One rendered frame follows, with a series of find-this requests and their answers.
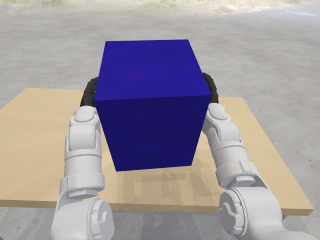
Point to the robot left upper arm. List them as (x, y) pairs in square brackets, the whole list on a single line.
[(90, 219)]

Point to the right robot forearm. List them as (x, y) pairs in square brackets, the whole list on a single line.
[(233, 166)]

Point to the robot left hand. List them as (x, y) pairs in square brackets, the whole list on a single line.
[(89, 93)]

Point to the left robot forearm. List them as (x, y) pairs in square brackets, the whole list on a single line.
[(83, 176)]

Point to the table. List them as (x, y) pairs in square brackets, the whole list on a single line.
[(33, 129)]

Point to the robot right hand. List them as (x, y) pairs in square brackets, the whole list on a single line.
[(212, 87)]

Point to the robot right upper arm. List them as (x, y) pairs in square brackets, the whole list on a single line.
[(253, 213)]

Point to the carton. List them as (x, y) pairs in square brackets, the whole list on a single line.
[(151, 98)]

